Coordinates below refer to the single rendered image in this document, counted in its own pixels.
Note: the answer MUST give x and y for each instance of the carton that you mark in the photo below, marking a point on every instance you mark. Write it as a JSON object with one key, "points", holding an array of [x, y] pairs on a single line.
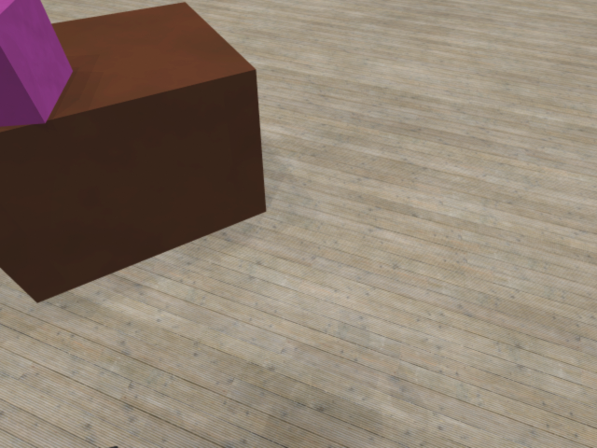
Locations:
{"points": [[33, 66]]}

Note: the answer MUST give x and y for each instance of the pedestal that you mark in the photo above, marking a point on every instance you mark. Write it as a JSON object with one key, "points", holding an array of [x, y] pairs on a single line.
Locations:
{"points": [[153, 143]]}

